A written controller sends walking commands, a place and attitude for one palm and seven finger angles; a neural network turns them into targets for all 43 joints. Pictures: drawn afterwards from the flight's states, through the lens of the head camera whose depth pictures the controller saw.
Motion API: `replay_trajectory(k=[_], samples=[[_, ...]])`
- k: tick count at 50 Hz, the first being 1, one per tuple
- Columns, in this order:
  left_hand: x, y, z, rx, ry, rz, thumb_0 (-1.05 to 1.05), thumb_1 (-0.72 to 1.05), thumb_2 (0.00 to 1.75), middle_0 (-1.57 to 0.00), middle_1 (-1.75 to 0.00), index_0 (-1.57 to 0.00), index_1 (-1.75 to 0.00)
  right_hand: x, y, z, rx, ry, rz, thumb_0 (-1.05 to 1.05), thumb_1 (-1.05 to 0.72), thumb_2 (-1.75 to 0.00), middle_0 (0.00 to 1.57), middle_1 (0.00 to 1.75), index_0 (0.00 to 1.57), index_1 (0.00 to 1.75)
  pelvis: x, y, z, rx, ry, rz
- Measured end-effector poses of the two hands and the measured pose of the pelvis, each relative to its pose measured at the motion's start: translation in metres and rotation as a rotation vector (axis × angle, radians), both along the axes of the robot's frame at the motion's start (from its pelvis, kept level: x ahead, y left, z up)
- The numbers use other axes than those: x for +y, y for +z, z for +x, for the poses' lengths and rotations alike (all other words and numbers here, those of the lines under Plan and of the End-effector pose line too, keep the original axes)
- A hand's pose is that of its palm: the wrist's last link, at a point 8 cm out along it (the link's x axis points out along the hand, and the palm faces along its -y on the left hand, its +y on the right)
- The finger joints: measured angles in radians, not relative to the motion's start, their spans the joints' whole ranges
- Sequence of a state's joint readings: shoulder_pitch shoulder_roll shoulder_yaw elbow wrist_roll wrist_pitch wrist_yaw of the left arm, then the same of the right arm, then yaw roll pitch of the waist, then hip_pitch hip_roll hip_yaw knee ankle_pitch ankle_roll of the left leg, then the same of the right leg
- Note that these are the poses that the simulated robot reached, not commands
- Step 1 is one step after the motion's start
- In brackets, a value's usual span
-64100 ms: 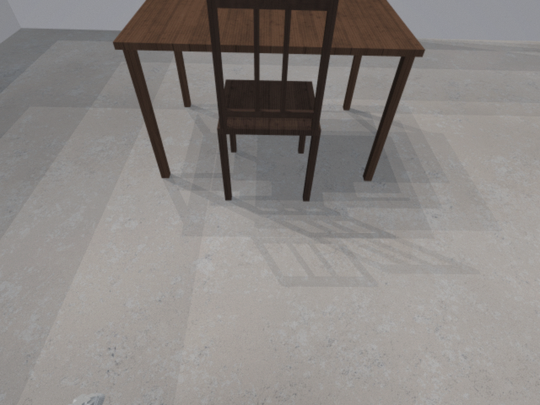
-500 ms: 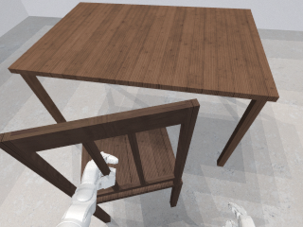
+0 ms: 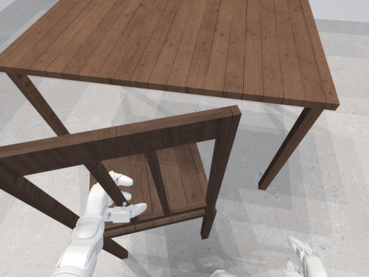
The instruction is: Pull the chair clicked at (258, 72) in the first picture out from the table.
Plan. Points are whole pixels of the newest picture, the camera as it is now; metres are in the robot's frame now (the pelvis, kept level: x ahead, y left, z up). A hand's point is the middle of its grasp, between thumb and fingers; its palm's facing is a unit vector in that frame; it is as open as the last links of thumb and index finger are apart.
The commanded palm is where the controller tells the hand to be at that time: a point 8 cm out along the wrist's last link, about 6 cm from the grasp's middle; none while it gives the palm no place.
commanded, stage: open the thumb and straighten the fingers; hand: left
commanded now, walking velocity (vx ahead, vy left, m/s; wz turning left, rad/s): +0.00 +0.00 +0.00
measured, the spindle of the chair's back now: (117, 197) +0.30 +0.16 -0.04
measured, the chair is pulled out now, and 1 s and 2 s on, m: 0.25 0.25 0.25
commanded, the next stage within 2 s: draw the fingers out of the gap in 0.46 s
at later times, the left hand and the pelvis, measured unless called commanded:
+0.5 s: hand (117, 208) +0.28 +0.17 -0.05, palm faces +0.01 -0.98 -0.20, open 17.2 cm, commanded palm +0.27 +0.21 -0.03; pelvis +0.01 +0.01 -0.02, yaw +2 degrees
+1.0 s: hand (106, 245) +0.20 +0.17 -0.06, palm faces +0.02 -0.98 -0.19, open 17.5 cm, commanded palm +0.18 +0.22 -0.03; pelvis +0.01 +0.01 -0.03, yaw +3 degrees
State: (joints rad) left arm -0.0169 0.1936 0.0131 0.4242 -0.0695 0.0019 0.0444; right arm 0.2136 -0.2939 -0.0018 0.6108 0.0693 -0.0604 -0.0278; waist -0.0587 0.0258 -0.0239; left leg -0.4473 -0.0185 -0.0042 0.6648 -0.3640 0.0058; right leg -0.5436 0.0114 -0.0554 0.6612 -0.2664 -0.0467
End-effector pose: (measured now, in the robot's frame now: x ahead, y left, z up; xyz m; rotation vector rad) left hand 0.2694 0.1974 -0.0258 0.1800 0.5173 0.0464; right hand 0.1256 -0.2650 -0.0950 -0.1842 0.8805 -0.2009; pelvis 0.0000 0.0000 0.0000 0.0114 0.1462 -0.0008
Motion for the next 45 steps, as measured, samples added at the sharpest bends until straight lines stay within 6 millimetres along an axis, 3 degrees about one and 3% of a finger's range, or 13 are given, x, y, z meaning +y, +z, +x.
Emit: replay_trajectory(k=[4, 9, 17, 24, 32, 45], samples=[[0.002, -0.003, 0.001, 0.026, 0.002, 0.008, 0.01, -0.19, 0.37, -0.38, -1.25, -0.45, -1.32, 0.006, -0.004, 0.011, -0.032, 0.02, 0.006, 0.01, -0.9, -0.9, 0.2, 0.3, 0.2, 0.3, 0.002, -0.005, 0.0, 0.017, 0.006, -0.001], [0.005, -0.005, -0.001, 0.043, 0.013, 0.012, 0.0, -0.4, 0.27, -0.34, -1.04, -0.36, -1.06, 0.021, -0.009, 0.023, -0.064, 0.044, 0.03, 0.01, -0.9, -0.9, 0.2, 0.3, 0.2, 0.3, 0.005, -0.009, 0.002, 0.026, 0.013, -0.003], [0.008, -0.009, -0.003, 0.06, 0.022, 0.005, -0.01, -0.51, 0.21, -0.18, -0.53, -0.18, -0.54, 0.041, -0.015, 0.035, -0.082, 0.085, 0.066, 0.01, -0.9, -0.9, 0.2, 0.3, 0.2, 0.3, 0.007, -0.014, 0.008, 0.036, 0.021, -0.005], [0.018, -0.008, -0.007, 0.062, 0.021, 0.02, -0.01, -0.53, 0.2, -0.06, -0.17, -0.06, -0.17, 0.04, -0.017, 0.036, -0.085, 0.088, 0.051, 0.01, -0.9, -0.9, 0.2, 0.3, 0.2, 0.3, 0.009, -0.017, 0.011, 0.04, 0.029, -0.013], [0.019, -0.01, -0.012, 0.073, 0.019, 0.002, -0.01, -0.54, 0.2, -0.02, -0.04, -0.01, -0.04, 0.032, -0.014, 0.034, -0.081, 0.077, 0.023, 0.01, -0.9, -0.9, 0.2, 0.3, 0.2, 0.3, 0.01, -0.018, 0.014, 0.048, 0.027, -0.014], [0.031, -0.01, -0.074, 0.107, 0.049, 0.014, -0.01, -0.54, 0.2, -0.01, -0.01, 0.0, -0.01, 0.036, -0.006, 0.051, -0.172, 0.09, 0.001, 0.01, -0.9, -0.9, 0.2, 0.3, 0.2, 0.3, 0.012, -0.023, 0.016, 0.045, 0.042, -0.026]])
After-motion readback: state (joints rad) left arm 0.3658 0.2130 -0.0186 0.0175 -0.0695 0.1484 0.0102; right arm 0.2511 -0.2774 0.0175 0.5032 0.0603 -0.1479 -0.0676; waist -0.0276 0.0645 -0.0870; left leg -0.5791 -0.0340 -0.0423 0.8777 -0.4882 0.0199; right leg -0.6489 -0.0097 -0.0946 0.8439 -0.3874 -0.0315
